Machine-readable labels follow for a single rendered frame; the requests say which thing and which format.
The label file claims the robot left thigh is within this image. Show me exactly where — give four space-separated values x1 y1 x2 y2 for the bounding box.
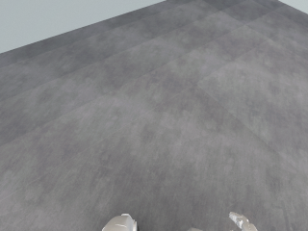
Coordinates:
102 216 138 231

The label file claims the right robot hand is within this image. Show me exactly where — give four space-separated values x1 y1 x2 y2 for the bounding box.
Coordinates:
229 212 257 231

